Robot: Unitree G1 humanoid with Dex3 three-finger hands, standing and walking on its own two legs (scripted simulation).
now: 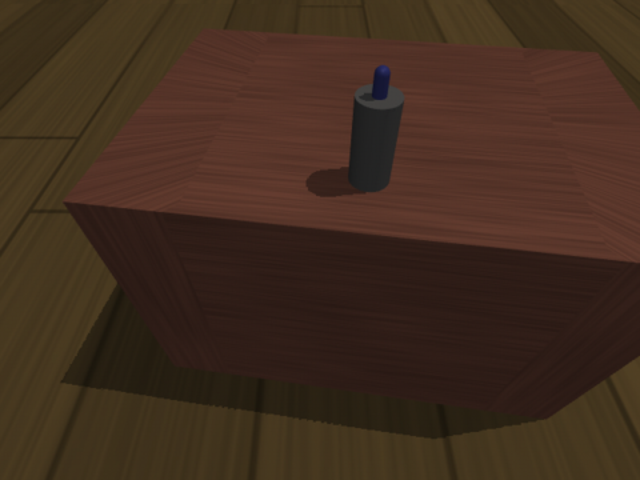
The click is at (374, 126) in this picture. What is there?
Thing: necked bottle
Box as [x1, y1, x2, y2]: [348, 65, 404, 191]
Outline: 384,65 380,65 376,68 374,72 373,83 360,87 356,90 354,95 348,179 354,187 364,191 380,190 385,187 388,183 404,97 398,89 388,84 389,69
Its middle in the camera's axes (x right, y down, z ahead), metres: +0.10 -0.20 +0.68
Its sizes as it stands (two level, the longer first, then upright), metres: 0.081 0.081 0.224
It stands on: a support 0.75 m high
